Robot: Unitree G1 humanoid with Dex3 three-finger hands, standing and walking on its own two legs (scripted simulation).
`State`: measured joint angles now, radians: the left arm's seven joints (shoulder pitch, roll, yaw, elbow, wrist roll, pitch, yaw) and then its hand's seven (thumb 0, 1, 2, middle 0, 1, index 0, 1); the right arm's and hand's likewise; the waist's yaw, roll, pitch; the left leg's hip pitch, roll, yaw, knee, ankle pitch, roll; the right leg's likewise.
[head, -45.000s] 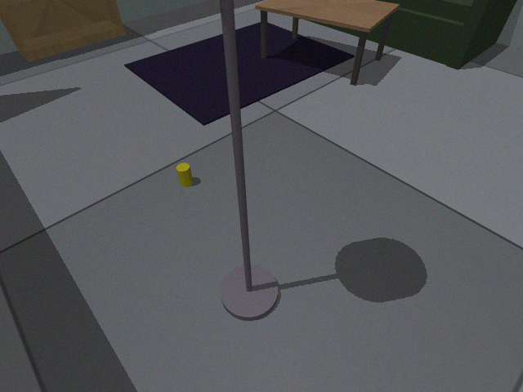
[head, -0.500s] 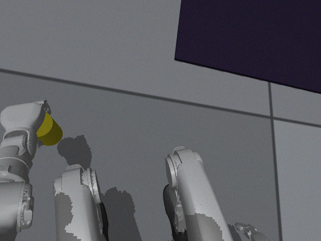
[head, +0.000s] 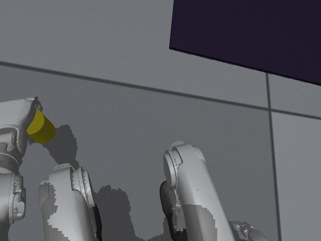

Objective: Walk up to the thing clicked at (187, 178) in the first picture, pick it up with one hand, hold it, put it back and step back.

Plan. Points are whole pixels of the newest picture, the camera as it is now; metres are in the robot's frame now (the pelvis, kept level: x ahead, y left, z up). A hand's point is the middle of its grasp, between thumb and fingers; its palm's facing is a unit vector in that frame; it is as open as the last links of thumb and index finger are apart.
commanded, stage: lower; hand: left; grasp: from above
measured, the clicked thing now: (36, 127) +0.45 +0.26 -0.23
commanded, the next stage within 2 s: rest in 0.02 s
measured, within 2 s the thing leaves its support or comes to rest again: rests again in 0.34 s
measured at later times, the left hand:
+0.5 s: hand (31, 128) +0.45 +0.27 -0.23, palm faces -0.47 -0.08 -0.88, open 10.0 cm
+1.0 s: hand (30, 129) +0.45 +0.27 -0.24, palm faces -0.45 -0.08 -0.89, open 11.0 cm
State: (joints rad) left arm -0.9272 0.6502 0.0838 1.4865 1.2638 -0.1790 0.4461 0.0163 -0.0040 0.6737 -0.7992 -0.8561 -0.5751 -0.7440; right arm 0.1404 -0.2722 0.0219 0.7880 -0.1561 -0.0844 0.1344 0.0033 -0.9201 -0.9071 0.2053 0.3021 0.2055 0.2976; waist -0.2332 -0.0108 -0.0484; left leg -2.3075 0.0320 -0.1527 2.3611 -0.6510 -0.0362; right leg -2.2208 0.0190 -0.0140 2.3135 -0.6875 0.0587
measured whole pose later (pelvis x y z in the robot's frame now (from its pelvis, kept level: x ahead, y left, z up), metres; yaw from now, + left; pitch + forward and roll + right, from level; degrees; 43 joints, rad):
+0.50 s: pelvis +0.01 +0.00 -0.03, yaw -2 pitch +33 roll -7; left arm -0.93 0.71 0.14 1.55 1.28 -0.20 0.53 0.02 -0.02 0.66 -0.83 -0.84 -0.60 -0.73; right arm 0.11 -0.28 0.06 0.79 -0.20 -0.11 0.18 0.00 -0.91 -0.90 0.21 0.30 0.21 0.30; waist -0.26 -0.03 0.01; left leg -2.36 0.03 -0.19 2.47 -0.68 -0.05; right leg -2.28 0.03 -0.03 2.40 -0.71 0.07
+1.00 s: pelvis +0.00 +0.00 -0.04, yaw -3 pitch +30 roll -9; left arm -0.96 0.78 0.14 1.68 1.31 -0.23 0.60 0.00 -0.17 0.86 -0.48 -0.96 -0.44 -0.92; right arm 0.13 -0.30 0.11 0.79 -0.25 -0.17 0.23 0.00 -0.90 -0.90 0.21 0.30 0.21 0.30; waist -0.29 -0.05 0.03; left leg -2.37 0.02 -0.23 2.51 -0.67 -0.05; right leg -2.27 0.05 -0.06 2.42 -0.69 0.07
